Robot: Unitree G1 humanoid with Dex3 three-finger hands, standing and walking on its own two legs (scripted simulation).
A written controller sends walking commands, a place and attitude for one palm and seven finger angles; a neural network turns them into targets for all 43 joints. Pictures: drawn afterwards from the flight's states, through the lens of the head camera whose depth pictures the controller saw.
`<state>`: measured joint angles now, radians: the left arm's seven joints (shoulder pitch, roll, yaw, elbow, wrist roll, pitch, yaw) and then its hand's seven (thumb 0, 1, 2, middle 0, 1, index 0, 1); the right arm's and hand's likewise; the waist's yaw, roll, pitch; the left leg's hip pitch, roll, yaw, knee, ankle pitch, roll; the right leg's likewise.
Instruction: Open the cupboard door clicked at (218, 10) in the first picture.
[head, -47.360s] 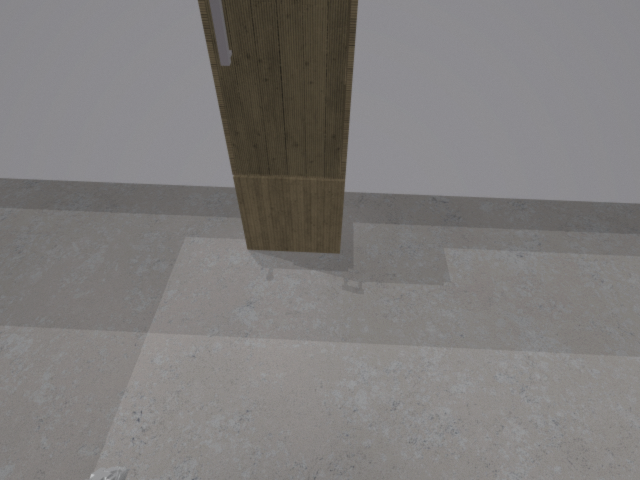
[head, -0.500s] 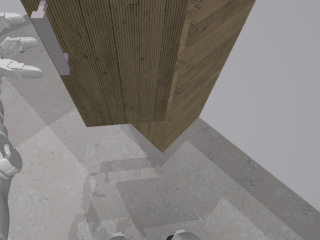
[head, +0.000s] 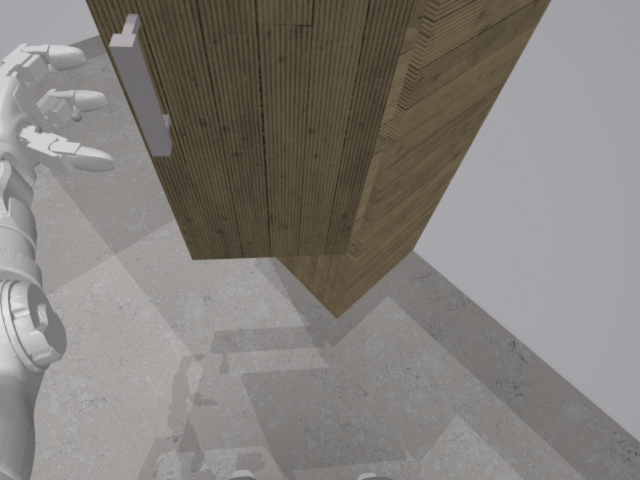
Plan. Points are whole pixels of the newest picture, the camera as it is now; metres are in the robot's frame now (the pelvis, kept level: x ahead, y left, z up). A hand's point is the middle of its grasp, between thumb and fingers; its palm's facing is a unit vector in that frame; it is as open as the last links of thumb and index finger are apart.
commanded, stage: move the hooked fingers beside the handle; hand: left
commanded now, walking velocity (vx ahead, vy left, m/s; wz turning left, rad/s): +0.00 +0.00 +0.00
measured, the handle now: (148, 90) +0.55 +0.18 +0.15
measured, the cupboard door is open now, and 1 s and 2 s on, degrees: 51 51 51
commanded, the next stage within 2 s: slide the fingers in behind the handle in 0.18 s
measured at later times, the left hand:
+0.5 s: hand (87, 119) +0.49 +0.24 +0.15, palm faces +0.01 -1.00 +0.03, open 14.0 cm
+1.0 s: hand (124, 117) +0.50 +0.20 +0.15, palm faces +0.02 -1.00 +0.03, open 14.0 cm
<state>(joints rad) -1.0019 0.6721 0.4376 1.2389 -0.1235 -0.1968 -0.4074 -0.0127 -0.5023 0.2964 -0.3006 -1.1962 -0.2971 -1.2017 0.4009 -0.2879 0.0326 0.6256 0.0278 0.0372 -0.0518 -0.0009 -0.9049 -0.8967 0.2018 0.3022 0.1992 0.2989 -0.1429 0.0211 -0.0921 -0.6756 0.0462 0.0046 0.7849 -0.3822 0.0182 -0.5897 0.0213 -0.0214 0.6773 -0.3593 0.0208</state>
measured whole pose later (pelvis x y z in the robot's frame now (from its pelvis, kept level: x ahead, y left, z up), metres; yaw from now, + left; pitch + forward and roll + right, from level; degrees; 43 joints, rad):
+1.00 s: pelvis +0.00 +0.00 +0.00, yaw +0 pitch +15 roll -3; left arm -0.99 0.57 0.41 1.19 -0.11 -0.20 -0.29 -0.01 -0.50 0.30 -0.30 -1.20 -0.30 -1.20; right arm 0.44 -0.28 0.02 0.64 0.02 0.02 -0.03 0.00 -0.91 -0.90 0.20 0.30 0.20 0.30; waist -0.15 0.04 -0.09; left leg -0.68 0.05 0.01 0.79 -0.38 0.01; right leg -0.60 0.03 -0.02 0.70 -0.36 0.01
